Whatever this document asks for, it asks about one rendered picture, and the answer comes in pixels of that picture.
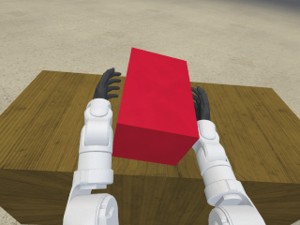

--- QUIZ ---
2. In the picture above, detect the pedestal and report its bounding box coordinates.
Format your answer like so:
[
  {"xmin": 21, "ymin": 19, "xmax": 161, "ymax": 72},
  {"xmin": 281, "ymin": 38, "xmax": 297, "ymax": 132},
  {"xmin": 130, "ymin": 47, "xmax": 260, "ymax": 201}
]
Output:
[{"xmin": 0, "ymin": 70, "xmax": 300, "ymax": 225}]

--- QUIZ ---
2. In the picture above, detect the robot right upper arm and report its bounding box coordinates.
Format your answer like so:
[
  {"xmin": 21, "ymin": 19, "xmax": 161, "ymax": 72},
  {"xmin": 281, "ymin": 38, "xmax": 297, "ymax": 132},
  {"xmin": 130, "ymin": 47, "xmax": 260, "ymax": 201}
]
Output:
[{"xmin": 208, "ymin": 205, "xmax": 265, "ymax": 225}]

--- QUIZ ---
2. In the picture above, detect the right robot forearm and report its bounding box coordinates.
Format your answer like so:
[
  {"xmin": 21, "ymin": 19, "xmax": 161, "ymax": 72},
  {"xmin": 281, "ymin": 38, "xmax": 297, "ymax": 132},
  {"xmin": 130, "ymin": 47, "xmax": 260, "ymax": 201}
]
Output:
[{"xmin": 192, "ymin": 119, "xmax": 265, "ymax": 225}]

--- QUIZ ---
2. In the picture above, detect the carton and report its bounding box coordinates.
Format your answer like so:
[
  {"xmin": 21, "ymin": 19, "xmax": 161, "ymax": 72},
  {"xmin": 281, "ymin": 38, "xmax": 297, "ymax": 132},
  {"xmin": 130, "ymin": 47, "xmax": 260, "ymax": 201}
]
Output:
[{"xmin": 112, "ymin": 47, "xmax": 200, "ymax": 166}]

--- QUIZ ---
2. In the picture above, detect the robot left hand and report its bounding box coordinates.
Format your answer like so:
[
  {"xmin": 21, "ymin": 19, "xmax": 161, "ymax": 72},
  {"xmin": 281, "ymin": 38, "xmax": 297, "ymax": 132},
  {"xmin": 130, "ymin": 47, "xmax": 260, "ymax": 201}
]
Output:
[{"xmin": 93, "ymin": 67, "xmax": 121, "ymax": 100}]

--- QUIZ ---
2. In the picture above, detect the left robot forearm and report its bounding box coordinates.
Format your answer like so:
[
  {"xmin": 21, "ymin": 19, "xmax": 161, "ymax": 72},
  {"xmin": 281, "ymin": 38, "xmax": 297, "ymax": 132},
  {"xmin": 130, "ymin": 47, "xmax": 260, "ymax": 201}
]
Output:
[{"xmin": 63, "ymin": 98, "xmax": 113, "ymax": 225}]

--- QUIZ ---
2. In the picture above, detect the robot left upper arm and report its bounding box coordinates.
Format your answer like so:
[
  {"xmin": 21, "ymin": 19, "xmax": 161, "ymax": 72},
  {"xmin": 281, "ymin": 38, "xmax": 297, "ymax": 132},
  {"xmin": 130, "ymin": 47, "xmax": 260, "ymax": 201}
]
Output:
[{"xmin": 64, "ymin": 193, "xmax": 119, "ymax": 225}]

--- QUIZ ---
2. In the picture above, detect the robot right hand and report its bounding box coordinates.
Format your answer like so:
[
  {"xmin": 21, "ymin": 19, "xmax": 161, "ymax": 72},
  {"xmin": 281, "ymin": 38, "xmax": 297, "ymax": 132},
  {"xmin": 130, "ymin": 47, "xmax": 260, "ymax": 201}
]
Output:
[{"xmin": 191, "ymin": 86, "xmax": 211, "ymax": 121}]

